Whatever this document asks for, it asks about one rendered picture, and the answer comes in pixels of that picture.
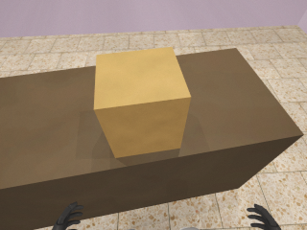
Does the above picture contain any left robot hand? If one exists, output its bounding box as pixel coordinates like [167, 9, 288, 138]
[52, 201, 83, 230]

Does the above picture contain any carton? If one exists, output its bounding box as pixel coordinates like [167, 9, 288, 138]
[93, 47, 191, 158]

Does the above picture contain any right robot hand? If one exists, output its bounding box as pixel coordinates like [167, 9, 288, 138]
[247, 203, 282, 230]

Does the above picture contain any pedestal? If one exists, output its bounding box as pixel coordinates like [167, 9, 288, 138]
[0, 48, 304, 230]

